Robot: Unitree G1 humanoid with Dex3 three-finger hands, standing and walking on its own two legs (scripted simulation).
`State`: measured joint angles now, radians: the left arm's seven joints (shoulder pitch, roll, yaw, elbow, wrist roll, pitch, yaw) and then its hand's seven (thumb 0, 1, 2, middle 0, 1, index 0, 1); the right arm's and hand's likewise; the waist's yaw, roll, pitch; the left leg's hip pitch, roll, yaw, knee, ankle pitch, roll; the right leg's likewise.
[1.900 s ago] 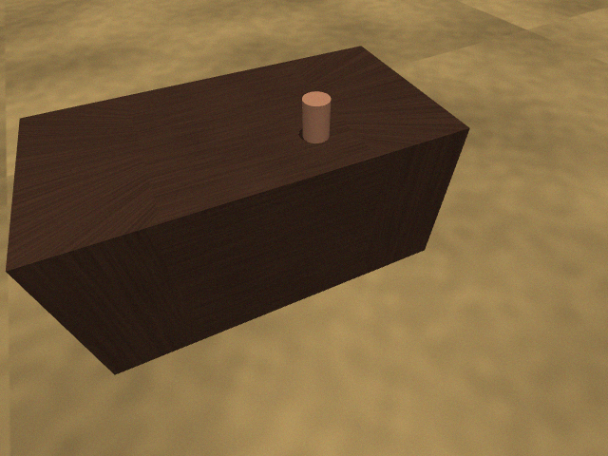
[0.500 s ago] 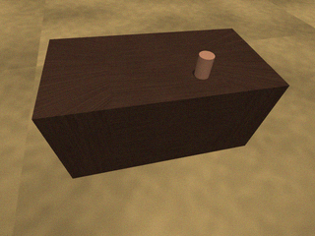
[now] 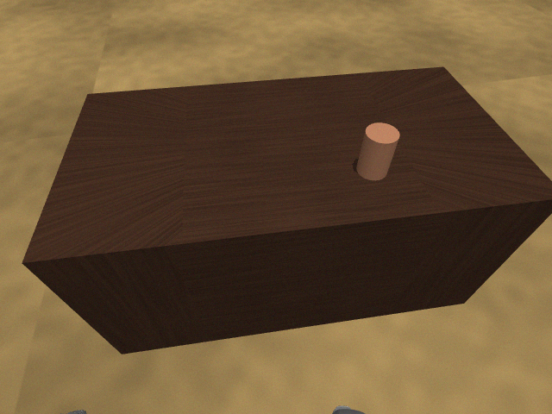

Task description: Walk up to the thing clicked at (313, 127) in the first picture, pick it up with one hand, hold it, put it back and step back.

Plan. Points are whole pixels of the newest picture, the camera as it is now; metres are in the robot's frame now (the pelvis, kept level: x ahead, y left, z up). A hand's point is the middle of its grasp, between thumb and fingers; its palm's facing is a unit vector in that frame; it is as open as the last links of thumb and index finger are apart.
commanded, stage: walk up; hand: right
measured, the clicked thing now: (376, 152) +0.72 -0.24 -0.09
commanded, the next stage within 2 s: none
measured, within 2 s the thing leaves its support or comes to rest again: neither
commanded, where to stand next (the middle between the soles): +0.23 -0.11 m, yaw +9 degrees
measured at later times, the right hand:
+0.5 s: hand (508, 361) +0.24 -0.37 -0.12, palm faces -0.14 +0.86 -0.50, open 7.4 cm
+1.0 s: hand (504, 328) +0.31 -0.41 -0.16, palm faces -0.20 +0.92 -0.35, open 7.4 cm
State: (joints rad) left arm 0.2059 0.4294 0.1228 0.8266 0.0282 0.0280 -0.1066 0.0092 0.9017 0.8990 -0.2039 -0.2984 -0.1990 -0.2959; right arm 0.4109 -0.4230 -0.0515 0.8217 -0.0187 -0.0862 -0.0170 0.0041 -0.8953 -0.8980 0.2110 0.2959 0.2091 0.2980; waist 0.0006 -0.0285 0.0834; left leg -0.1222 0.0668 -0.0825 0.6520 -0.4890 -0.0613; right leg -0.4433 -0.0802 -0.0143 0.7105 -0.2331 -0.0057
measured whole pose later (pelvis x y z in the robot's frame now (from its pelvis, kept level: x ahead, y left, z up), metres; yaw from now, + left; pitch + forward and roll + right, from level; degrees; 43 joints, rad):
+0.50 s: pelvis +0.13 -0.09 +0.00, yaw +6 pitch -3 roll +2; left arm 0.31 0.39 0.06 0.75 0.03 0.06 -0.05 0.01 0.90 0.90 -0.21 -0.30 -0.20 -0.30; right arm 0.30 -0.39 -0.03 0.79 -0.02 -0.08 -0.06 0.00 -0.90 -0.90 0.21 0.30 0.21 0.30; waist 0.03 -0.09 0.15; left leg -0.41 0.00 0.10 0.71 -0.26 0.05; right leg -0.39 0.02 -0.05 1.12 -0.56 -0.02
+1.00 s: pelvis +0.16 -0.16 +0.00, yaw +9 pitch +0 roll +1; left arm 0.30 0.44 0.05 0.84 0.03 -0.06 0.04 0.01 0.89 0.90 -0.21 -0.30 -0.21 -0.30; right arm 0.16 -0.44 -0.07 0.83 -0.02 0.05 0.03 0.00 -0.90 -0.90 0.20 0.29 0.20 0.30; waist 0.02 0.07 0.13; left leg -0.46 0.04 -0.03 0.93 -0.49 0.01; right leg -0.38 -0.10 0.00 0.78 -0.39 0.04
